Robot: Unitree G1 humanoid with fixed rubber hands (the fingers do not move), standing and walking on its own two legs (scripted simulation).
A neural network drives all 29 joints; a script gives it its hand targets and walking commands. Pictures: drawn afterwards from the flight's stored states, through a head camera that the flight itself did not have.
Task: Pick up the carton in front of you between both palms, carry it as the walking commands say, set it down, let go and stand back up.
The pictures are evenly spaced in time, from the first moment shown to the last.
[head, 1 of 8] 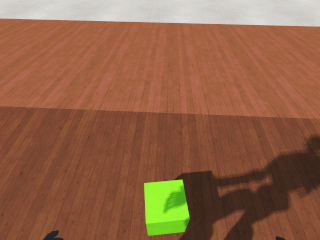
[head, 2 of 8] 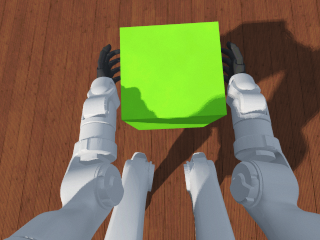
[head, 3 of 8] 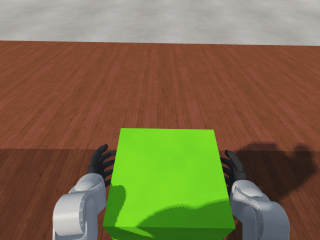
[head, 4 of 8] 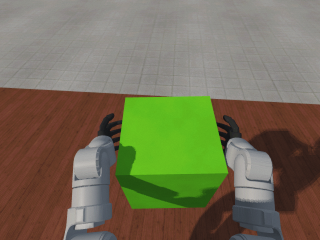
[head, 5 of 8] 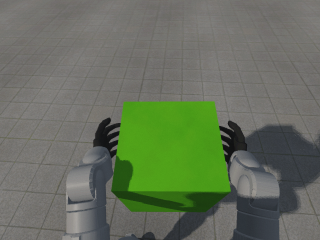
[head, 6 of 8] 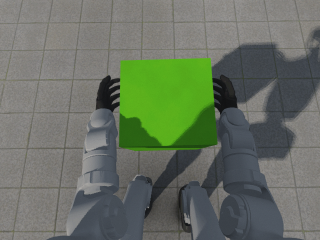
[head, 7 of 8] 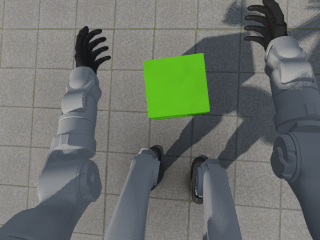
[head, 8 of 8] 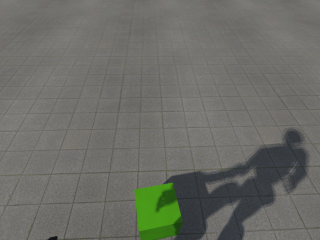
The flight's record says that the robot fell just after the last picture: no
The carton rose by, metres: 0.69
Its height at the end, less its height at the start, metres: -0.39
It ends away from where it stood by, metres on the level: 4.74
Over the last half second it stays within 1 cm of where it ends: yes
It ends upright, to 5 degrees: yes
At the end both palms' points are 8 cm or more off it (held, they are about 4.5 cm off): yes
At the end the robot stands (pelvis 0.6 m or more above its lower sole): yes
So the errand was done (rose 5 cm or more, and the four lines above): yes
